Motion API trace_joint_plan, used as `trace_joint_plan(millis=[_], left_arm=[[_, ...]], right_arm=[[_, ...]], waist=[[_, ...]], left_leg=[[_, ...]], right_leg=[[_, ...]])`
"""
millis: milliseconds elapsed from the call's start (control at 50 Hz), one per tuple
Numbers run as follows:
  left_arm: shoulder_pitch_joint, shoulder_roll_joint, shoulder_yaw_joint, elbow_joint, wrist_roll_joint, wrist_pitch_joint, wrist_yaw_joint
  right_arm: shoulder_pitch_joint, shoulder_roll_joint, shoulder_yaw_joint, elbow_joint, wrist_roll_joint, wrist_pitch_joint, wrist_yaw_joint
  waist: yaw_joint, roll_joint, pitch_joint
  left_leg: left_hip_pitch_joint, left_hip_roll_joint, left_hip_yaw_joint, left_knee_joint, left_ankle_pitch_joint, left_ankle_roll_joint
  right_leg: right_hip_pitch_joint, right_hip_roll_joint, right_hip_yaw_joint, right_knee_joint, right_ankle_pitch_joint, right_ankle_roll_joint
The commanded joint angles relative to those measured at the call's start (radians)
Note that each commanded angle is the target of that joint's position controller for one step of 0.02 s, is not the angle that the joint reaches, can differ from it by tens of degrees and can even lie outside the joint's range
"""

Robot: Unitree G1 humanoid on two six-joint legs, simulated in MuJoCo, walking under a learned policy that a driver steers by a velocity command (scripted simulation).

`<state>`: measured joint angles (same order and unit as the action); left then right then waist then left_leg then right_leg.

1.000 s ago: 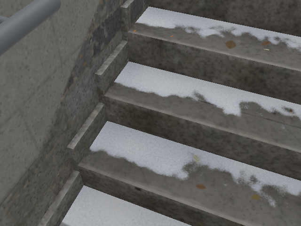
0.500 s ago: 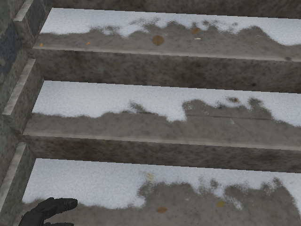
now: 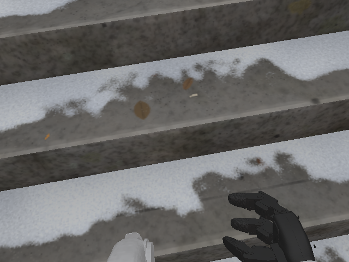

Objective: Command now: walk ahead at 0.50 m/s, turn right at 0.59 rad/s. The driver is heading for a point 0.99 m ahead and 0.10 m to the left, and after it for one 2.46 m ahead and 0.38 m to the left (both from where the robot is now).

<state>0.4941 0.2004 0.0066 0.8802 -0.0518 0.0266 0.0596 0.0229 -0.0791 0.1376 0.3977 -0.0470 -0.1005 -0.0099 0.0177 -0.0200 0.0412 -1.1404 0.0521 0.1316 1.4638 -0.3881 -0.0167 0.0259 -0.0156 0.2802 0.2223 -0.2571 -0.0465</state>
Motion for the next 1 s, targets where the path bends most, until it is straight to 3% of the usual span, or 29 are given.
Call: trace_joint_plan(millis=[20,40,60,80,100,140,180,220,240,280,320,420,500,520,540,560,600,620,640,660,680,700,720,740,780,840,880,920,1000], left_arm=[[-0.271,0.369,0.111,-0.132,0.002,-0.052,0.012],[-0.33,0.231,0.08,-0.178,0.061,-0.08,-0.004],[-0.105,0.048,0.044,-0.183,0.048,-0.097,-0.048],[-0.1,0.117,0.061,-0.157,0.047,-0.099,-0.09],[-0.258,0.106,0.055,-0.213,0.036,-0.075,-0.1],[-0.219,0.026,0.02,-0.226,0.03,-0.032,-0.101],[-0.183,-0.01,0.002,-0.233,-0.005,-0.033,-0.102],[-0.232,-0.084,-0.034,-0.27,-0.001,-0.051,-0.089],[-0.266,-0.099,-0.044,-0.278,-0.005,-0.065,-0.088],[-0.263,-0.076,-0.04,-0.259,-0.005,-0.072,-0.079],[-0.353,-0.097,-0.047,-0.285,0.023,-0.055,-0.06],[-0.488,-0.127,-0.059,-0.328,0.016,-0.054,-0.046],[-0.673,-0.132,-0.084,-0.429,-0.007,-0.058,-0.065],[-0.714,-0.129,-0.096,-0.445,0.014,-0.055,-0.084],[-0.817,-0.177,-0.121,-0.494,0.008,-0.053,-0.103],[-0.834,-0.15,-0.113,-0.494,-0.003,-0.057,-0.121],[-0.648,-0.104,-0.067,-0.463,0.003,-0.083,-0.125],[-0.503,-0.037,-0.029,-0.441,-0.012,-0.083,-0.116],[-0.332,0.052,0.008,-0.371,-0.001,-0.073,-0.104],[-0.119,0.166,0.052,-0.307,0.041,-0.057,-0.091],[0.014,0.279,0.084,-0.208,0.062,-0.034,-0.068],[0.026,0.243,0.075,-0.164,0.093,-0.024,-0.045],[-0.076,0.174,0.051,-0.127,0.077,-0.038,-0.053],[-0.118,0.052,0.016,-0.055,0.059,-0.054,-0.072],[-0.178,-0.126,-0.024,0.038,0.088,-0.085,-0.092],[-0.228,-0.107,-0.021,0.074,0.106,-0.091,-0.093],[-0.244,-0.089,-0.044,0.077,0.133,-0.086,-0.099],[-0.23,-0.051,-0.053,0.094,0.124,-0.086,-0.1],[-0.15,-0.002,-0.067,0.108,0.1,-0.087,-0.077]], right_arm=[[0.432,-0.407,-0.198,0.003,0.034,-0.003,-0.04],[0.605,-0.478,-0.209,0.11,0.021,0.003,-0.033],[0.547,-0.448,-0.197,0.146,-0.051,0.011,-0.038],[0.419,-0.337,-0.189,0.077,-0.013,0.021,-0.051],[0.332,-0.245,-0.173,0.119,0.027,0.044,-0.057],[0.307,-0.135,-0.155,0.276,0.028,0.055,-0.041],[0.334,-0.071,-0.14,0.366,0.023,0.05,-0.021],[0.408,-0.099,-0.154,0.445,0.039,0.048,0.002],[0.415,-0.111,-0.162,0.46,0.018,0.043,0.015],[0.394,-0.116,-0.164,0.458,0.013,0.041,0.024],[0.465,-0.139,-0.159,0.48,0.009,0.045,0.006],[0.626,-0.131,-0.143,0.532,0.012,0.044,-0.019],[0.711,-0.111,-0.139,0.557,0.042,0.075,-0.046],[0.693,-0.142,-0.148,0.56,0.048,0.081,-0.047],[0.73,-0.148,-0.156,0.589,0.071,0.087,-0.058],[0.689,-0.119,-0.141,0.597,0.081,0.086,-0.052],[0.716,-0.215,-0.142,0.646,0.037,0.062,-0.035],[0.719,-0.28,-0.151,0.671,0.022,0.05,-0.032],[0.644,-0.338,-0.166,0.657,0.029,0.037,-0.031],[0.634,-0.299,-0.171,0.617,0.042,0.019,-0.031],[0.651,-0.161,-0.143,0.611,0.047,-0.022,0.002],[0.539,-0.194,-0.182,0.613,0.065,-0.044,0.042],[0.385,-0.108,-0.18,0.519,0.09,-0.038,0.063],[0.251,-0.05,-0.157,0.428,0.083,-0.029,0.067],[0.221,-0.01,-0.128,0.358,0.078,-0.004,0.076],[0.316,0.034,-0.093,0.369,0.094,0.035,0.081],[0.279,0.027,-0.078,0.371,0.087,0.074,0.059],[0.221,0.044,-0.058,0.32,0.071,0.095,0.039],[-0.036,-0.072,-0.053,0.192,0.065,0.087,0.023]], waist=[[-0.366,-0.254,-0.422],[-0.324,0.169,-0.499],[-0.134,0.739,-0.675],[-0.119,0.381,-0.553],[-0.1,0.158,-0.261],[0.027,0.042,0.015],[0.053,0.069,0.091],[0.035,0.027,0.089],[0.026,0.01,0.084],[0.027,-0.027,0.07],[-0.013,0.042,0.037],[-0.087,0.162,0.08],[-0.137,0.182,0.115],[-0.134,0.182,0.093],[-0.162,0.164,0.1],[-0.142,0.154,0.117],[-0.019,0.322,-0.068],[0.098,0.39,-0.172],[0.203,0.425,-0.213],[0.245,0.212,-0.361],[0.178,-0.201,-0.563],[0.177,-0.116,-0.585],[0.121,-0.107,-0.379],[0.064,-0.092,-0.181],[-0.035,-0.025,-0.04],[-0.128,-0.005,-0.003],[-0.139,-0.026,0.013],[-0.155,-0.042,0.046],[-0.073,-0.036,0.055]], left_leg=[[0.964,-0.066,-0.168,-0.517,0.027,0.072],[1.219,0.098,-0.479,-0.696,0.238,0.13],[1.36,0.365,-1.17,-1.102,0.323,0.28],[1.233,0.398,-1.245,-1.146,0.004,0.295],[0.992,0.359,-1.035,-1.109,-0.231,0.267],[0.671,0.268,-0.661,-1.073,-0.377,0.202],[0.586,0.225,-0.488,-1.132,-0.293,0.18],[0.707,0.219,-0.354,-1.151,-0.192,0.164],[0.742,0.223,-0.312,-1.148,-0.153,0.156],[0.736,0.2,-0.22,-1.149,-0.098,0.155],[0.817,0.222,-0.206,-1.171,-0.075,0.188],[1.079,0.291,-0.227,-1.2,-0.024,0.209],[1.133,0.262,-0.206,-1.342,-0.002,0.206],[1.072,0.262,-0.166,-1.465,0.087,0.234],[1.068,0.308,-0.166,-1.581,0.205,0.227],[1.004,0.268,-0.095,-1.618,0.347,0.211],[1.109,0.264,-0.009,-1.326,1.536,0.194],[1.207,0.282,-0.049,-1.209,1.908,0.183],[1.23,0.251,-0.066,-1.059,1.926,0.151],[0.848,0.182,-0.152,-0.719,1.771,0.104],[0.675,-0.029,-0.249,-0.398,0.467,0.079],[0.61,-0.101,-0.396,0.128,0.24,0.06],[0.44,-0.098,-0.421,0.405,0.239,0.077],[0.318,-0.042,-0.346,0.502,0.239,0.124],[0.23,-0.002,-0.354,0.606,0.334,0.233],[0.076,-0.027,-0.331,0.621,0.338,0.226],[-0.013,-0.066,-0.263,0.8,0.35,0.189],[-0.182,-0.07,-0.253,0.963,0.33,0.169],[-0.134,-0.04,-0.124,0.551,0.417,0.113]], right_leg=[[-0.115,-0.1,0.024,0.433,1.71,-0.037],[-0.273,0.009,0.032,0.793,0.866,-0.036],[-0.539,0.263,0.161,1.247,0.004,-0.001],[-0.654,0.217,0.12,1.502,-0.025,0.043],[-0.756,0.149,-0.034,1.6,-0.019,0.045],[-0.81,0.048,-0.103,1.614,0.008,-0.009],[-0.885,0.058,-0.122,1.799,0.023,-0.044],[-1.079,0.052,-0.123,1.812,0.079,-0.062],[-1.142,0.05,-0.103,1.818,0.122,-0.063],[-1.191,0.038,-0.105,1.697,0.199,-0.022],[-1.285,0.05,-0.177,1.758,0.249,0.019],[-1.605,-0.003,-0.158,1.9,0.187,0.047],[-1.596,-0.104,-0.258,1.643,0.172,0.071],[-1.416,-0.134,-0.403,1.48,0.174,0.07],[-1.271,-0.183,-0.406,1.304,0.101,0.047],[-1.047,-0.147,-0.503,1.091,0.07,0.008],[-0.618,0.019,-0.59,1.099,-0.109,-0.068],[-0.473,0.08,-0.536,0.985,-0.098,-0.102],[-0.351,0.064,-0.431,0.796,-0.042,-0.118],[0.062,-0.095,-0.01,0.7,-0.028,-0.2],[0.229,-0.346,0.575,0.167,-0.357,-0.285],[0.122,-0.426,0.771,-0.008,-0.609,-0.267],[-0.071,-0.442,0.647,-0.016,-0.498,-0.188],[-0.217,-0.411,0.402,0.049,-0.417,-0.125],[-0.362,-0.281,-0.041,0.195,-0.053,-0.034],[-0.388,-0.249,-0.309,0.141,0.046,-0.008],[-0.461,-0.255,-0.39,0.094,0.076,-0.016],[-0.448,-0.281,-0.399,0.06,0.07,-0.015],[-0.481,-0.22,-0.515,-0.068,0.051,-0.021]])
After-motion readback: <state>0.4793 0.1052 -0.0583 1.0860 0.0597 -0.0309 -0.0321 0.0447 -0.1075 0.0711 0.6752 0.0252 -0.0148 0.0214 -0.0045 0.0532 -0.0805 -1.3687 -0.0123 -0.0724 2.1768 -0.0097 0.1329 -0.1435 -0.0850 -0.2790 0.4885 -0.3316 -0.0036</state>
